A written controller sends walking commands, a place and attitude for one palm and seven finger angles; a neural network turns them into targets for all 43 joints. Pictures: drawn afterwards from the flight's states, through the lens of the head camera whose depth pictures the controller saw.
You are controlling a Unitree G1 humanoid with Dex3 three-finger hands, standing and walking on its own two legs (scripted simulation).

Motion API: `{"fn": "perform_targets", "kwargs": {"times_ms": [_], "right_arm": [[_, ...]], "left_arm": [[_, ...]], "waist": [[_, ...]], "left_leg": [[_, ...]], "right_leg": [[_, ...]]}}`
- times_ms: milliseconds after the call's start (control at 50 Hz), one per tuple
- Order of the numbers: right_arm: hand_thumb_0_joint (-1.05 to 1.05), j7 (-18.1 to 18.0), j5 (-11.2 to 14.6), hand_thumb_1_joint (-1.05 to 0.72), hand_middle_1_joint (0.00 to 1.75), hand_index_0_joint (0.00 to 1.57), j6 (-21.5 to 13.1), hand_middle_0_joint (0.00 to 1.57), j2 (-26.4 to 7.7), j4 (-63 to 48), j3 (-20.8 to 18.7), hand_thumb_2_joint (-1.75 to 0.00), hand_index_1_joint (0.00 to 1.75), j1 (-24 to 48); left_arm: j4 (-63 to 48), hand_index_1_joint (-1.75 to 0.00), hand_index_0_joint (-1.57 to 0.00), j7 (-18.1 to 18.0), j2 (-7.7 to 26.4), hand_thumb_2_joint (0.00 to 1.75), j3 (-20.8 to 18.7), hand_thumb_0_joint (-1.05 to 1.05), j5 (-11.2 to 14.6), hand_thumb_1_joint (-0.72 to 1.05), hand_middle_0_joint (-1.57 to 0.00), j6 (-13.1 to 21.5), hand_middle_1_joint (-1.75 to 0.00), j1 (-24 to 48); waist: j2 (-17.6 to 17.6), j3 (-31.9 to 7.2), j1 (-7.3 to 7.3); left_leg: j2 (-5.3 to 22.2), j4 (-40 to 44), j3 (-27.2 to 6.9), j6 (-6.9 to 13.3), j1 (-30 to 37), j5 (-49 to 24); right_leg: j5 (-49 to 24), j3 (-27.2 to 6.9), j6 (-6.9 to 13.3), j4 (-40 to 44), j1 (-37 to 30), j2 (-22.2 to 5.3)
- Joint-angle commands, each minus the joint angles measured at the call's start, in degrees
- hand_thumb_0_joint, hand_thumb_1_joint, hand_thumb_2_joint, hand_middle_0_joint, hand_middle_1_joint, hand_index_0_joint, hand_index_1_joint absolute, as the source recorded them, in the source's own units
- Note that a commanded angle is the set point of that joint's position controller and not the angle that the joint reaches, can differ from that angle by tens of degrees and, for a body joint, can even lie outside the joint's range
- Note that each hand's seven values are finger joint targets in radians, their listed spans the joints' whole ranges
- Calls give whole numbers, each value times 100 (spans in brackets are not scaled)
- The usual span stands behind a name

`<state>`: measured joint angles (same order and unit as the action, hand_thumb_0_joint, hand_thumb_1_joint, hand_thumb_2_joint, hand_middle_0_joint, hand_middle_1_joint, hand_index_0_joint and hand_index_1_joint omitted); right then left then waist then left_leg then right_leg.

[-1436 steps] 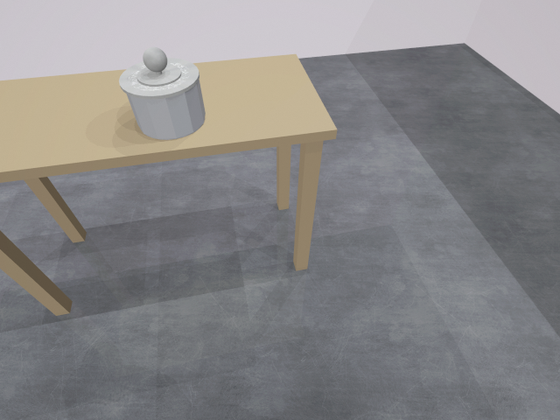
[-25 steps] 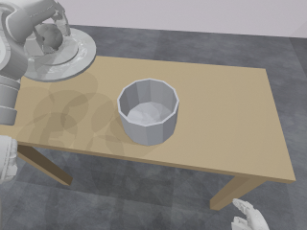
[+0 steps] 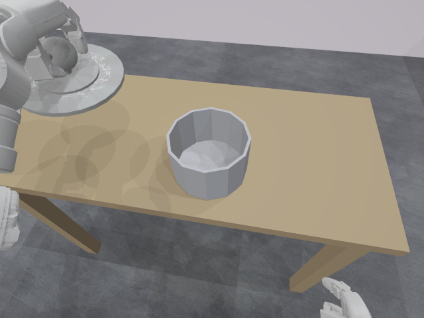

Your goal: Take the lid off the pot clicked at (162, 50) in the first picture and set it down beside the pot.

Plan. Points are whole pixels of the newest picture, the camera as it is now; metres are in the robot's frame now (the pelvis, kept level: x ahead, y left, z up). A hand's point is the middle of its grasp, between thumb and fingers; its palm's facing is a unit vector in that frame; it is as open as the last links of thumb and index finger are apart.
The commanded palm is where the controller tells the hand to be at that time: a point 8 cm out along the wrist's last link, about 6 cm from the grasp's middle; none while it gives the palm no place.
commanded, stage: lower the lid onto the table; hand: left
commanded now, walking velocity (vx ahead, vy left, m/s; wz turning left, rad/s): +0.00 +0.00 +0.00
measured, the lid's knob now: (59, 54) +0.47 +0.28 +0.23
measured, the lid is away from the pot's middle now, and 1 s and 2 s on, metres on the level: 0.24 0.23 0.23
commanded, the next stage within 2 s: none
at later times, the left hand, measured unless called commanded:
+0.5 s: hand (64, 77) +0.45 +0.28 +0.20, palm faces -0.28 -0.05 -0.96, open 8.2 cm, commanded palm +0.43 +0.28 +0.29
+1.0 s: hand (73, 98) +0.43 +0.27 +0.18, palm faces -0.33 -0.05 -0.94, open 8.2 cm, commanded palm +0.42 +0.27 +0.26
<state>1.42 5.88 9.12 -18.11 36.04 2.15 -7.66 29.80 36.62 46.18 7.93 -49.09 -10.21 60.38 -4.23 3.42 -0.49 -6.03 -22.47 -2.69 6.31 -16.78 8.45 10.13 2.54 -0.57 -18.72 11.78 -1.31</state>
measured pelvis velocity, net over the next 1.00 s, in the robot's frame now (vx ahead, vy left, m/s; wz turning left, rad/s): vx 0.00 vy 0.00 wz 0.00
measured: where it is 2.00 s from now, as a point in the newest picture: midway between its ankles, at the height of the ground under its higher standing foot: outside the picture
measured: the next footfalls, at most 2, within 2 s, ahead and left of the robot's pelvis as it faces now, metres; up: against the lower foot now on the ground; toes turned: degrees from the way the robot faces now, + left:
none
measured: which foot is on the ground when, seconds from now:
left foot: down 0.00-1.00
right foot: down 0.00-1.00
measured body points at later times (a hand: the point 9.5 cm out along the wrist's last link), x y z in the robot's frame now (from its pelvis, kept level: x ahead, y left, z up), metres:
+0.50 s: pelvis +0.01 +0.00 +0.00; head +0.07 -0.01 +0.44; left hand +0.46 +0.28 +0.26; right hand +0.13 -0.27 -0.12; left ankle +0.03 +0.04 -0.74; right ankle -0.01 -0.15 -0.74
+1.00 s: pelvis +0.00 +0.00 +0.00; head +0.06 -0.01 +0.44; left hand +0.44 +0.27 +0.23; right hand +0.15 -0.25 -0.12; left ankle +0.03 +0.04 -0.74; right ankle -0.01 -0.15 -0.74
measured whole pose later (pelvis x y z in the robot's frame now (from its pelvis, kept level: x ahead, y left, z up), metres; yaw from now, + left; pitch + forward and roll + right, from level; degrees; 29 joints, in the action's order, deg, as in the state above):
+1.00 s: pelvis +0.00 +0.00 +0.00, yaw +0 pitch +3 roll -2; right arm 1.8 5.1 9.1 -17.3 35.7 1.7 -8.0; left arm 32.1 34.4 44.5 5.9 -47.5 -2.5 51.1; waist -3.3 3.7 0.7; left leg -5.5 -24.3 -2.6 6.2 -17.5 9.7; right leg 10.4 2.3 -1.1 -19.1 11.9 -0.7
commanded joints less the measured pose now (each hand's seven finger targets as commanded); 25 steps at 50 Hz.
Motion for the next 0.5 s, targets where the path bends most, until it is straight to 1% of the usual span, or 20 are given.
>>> {"fn": "perform_targets", "kwargs": {"times_ms": [0,40,60,80,100,140,160,180,200,240,260,280,300,340,360,380,420,440,460,480], "right_arm": [[0,-48,29,-90,30,20,-185,20,-830,-745,-272,-90,30,290],[0,-69,29,-90,30,20,-212,20,-823,-732,-260,-90,30,281],[0,-68,16,-90,30,20,-216,20,-869,-721,-283,-90,30,234],[0,-76,-1,-90,30,20,-236,20,-849,-711,-273,-90,30,195],[0,-90,-19,-90,30,20,-236,20,-866,-723,-266,-90,30,187],[0,-120,4,-90,30,20,-228,20,-848,-703,-256,-90,30,158],[0,-108,10,-90,30,20,-209,20,-900,-674,-289,-90,30,78],[0,-92,4,-90,30,20,-213,20,-870,-695,-295,-90,30,97],[0,-96,-14,-90,30,20,-226,20,-868,-739,-299,-90,30,116],[0,-99,6,-90,30,20,-238,20,-852,-725,-287,-90,30,87],[0,-84,-2,-90,30,20,-238,20,-893,-737,-326,-90,30,51],[0,-77,-31,-90,30,20,-249,20,-883,-737,-327,-90,30,11],[0,-77,-40,-90,30,20,-255,20,-886,-762,-323,-90,30,24],[0,-90,-11,-90,30,20,-242,20,-874,-729,-307,-90,30,-18],[0,-65,1,-90,30,20,-219,20,-907,-718,-346,-90,30,-48],[0,-47,-21,-90,30,20,-226,20,-887,-751,-367,-90,30,-35],[0,-54,-10,-90,30,20,-246,20,-883,-744,-352,-90,30,-31],[0,-54,-27,-90,30,20,-247,20,-895,-757,-368,-90,30,-29],[0,-37,-40,-90,30,20,-248,20,-927,-742,-402,-90,30,-65],[0,-16,-59,-90,30,20,-253,20,-916,-737,-399,-90,30,-64]], "left_arm": [[-1185,-88,-85,-390,1758,115,-913,0,-189,53,-86,-28,-86,3234],[-1171,-88,-85,-410,1720,115,-875,0,-183,53,-86,-6,-86,3346],[-1202,-88,-85,-441,1673,115,-790,0,-147,53,-86,3,-86,3309],[-1248,-88,-85,-463,1940,115,-1037,0,-204,53,-86,25,-86,3414],[-1017,-88,-85,-460,2161,115,-1266,0,-230,53,-86,52,-86,3251],[-665,-88,-85,-426,1963,115,-1081,0,-188,53,-86,86,-86,3150],[-618,-88,-85,-444,1872,115,-972,0,-143,53,-86,110,-86,3097],[-921,-88,-85,-461,1964,115,-1024,0,-188,53,-86,148,-86,3321],[-862,-88,-85,-468,1945,115,-1050,0,-206,53,-86,168,-86,3221],[-759,-88,-85,-471,1883,115,-995,0,-206,53,-86,211,-86,3157],[-877,-88,-85,-499,1870,115,-983,0,-151,53,-86,233,-86,3066],[-1057,-88,-85,-527,2141,115,-1222,0,-215,53,-86,265,-86,3151],[-938,-88,-85,-526,2302,115,-1409,0,-222,53,-86,298,-86,2976],[-556,-88,-85,-483,2124,115,-1280,0,-171,53,-86,336,-86,2704],[-788,-88,-85,-475,1880,115,-1025,0,-93,53,-86,365,-86,2766],[-1177,-88,-85,-494,2002,115,-1142,0,-124,53,-86,381,-86,2901],[-1060,-88,-85,-494,2053,115,-1234,0,-137,53,-86,414,-86,2704],[-1207,-88,-85,-487,2105,115,-1310,0,-108,53,-86,440,-86,2715],[-1262,-88,-85,-506,2011,115,-1228,0,-50,53,-86,456,-86,2594],[-1541,-88,-85,-532,2323,115,-1509,0,-71,53,-86,499,-86,2691]], "waist": [[-83,-2796,132],[-199,-2831,129],[-352,-2792,206],[-208,-2874,131],[-18,-2877,98],[55,-2689,132],[-43,-2566,202],[-101,-2754,156],[-184,-2806,146],[-188,-2741,148],[-302,-2767,204],[-250,-2976,137],[-235,-3026,113],[-108,-2756,148],[-291,-2730,231],[-382,-2937,178],[-340,-2875,176],[-326,-3020,155],[-508,-2986,220],[-543,-3171,148]], "left_leg": [[407,55,-422,-216,2048,-1572],[402,59,-472,-232,2097,-1569],[397,14,-479,-262,2150,-1606],[409,52,-484,-245,2103,-1547],[386,34,-445,-191,1985,-1495],[388,87,-394,-179,1815,-1318],[397,67,-419,-217,1793,-1372],[424,99,-445,-235,1929,-1411],[397,55,-426,-204,1957,-1439],[404,52,-434,-210,1946,-1476],[401,-19,-435,-228,1984,-1633],[406,-27,-433,-215,2050,-1773],[386,-86,-409,-186,2032,-1930],[395,-75,-380,-181,1850,-1927],[413,-97,-433,-236,1959,-2116],[448,-88,-472,-247,2170,-2243],[434,-127,-462,-228,2168,-2289],[421,-148,-466,-214,2235,-2368],[423,-223,-492,-254,2319,-2638],[441,-211,-535,-276,2403,-2823]], "right_leg": [[-639,79,374,27,29,412],[-588,98,387,20,62,425],[-574,72,395,73,155,410],[-578,55,385,41,21,427],[-673,49,391,19,-89,428],[-675,73,365,18,-66,407],[-653,74,379,63,23,395],[-640,72,366,5,-36,418],[-655,58,384,16,-35,428],[-666,72,379,7,-7,433],[-741,43,389,41,8,406],[-852,15,378,-14,-132,426],[-993,-4,387,-41,-195,429],[-1078,39,356,-43,-154,420],[-1058,58,352,11,-52,409],[-1009,29,342,-10,-57,434],[-1051,43,342,-14,-26,449],[-1120,30,341,-17,-81,452],[-1166,13,345,26,24,428],[-1208,-7,334,-21,-79,463]]}}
